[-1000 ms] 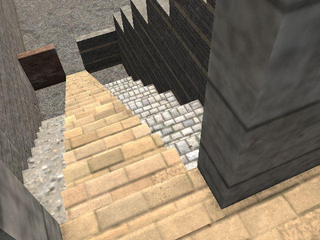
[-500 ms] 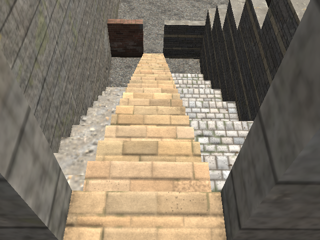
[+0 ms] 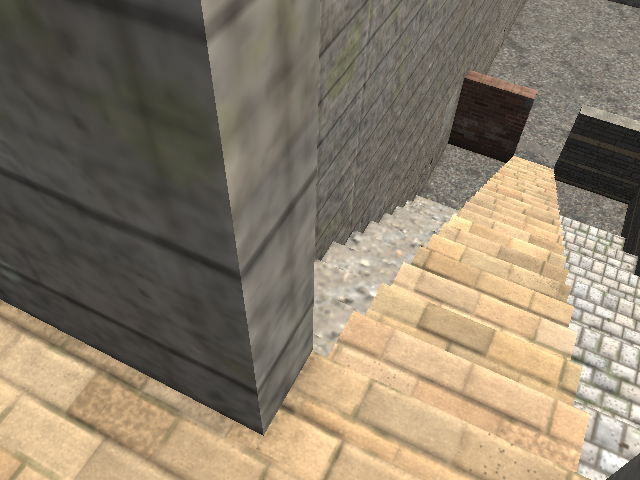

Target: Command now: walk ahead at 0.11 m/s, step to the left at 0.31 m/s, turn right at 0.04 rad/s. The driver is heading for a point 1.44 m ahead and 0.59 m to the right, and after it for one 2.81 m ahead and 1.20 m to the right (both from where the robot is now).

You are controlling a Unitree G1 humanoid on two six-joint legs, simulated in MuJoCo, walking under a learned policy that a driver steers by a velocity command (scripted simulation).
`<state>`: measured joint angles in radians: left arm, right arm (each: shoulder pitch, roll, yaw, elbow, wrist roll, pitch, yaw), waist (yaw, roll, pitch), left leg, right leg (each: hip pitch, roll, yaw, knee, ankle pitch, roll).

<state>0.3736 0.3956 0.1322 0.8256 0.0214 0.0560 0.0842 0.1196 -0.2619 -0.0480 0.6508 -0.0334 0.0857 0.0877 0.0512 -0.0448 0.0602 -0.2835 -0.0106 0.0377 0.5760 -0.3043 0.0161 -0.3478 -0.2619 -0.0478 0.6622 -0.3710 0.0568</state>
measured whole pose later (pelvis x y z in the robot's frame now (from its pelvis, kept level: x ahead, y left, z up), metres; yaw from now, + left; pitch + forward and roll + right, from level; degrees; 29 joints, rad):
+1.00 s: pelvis +0.03 +0.04 +0.01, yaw -46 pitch +0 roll -2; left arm 0.09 0.28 0.06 0.58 0.02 0.11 -0.11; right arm 0.45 -0.37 -0.13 0.88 -0.04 0.03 -0.10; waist -0.06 -0.01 0.04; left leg -0.18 0.29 0.18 0.48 -0.25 -0.15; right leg -0.43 -0.05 0.00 0.81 -0.41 0.02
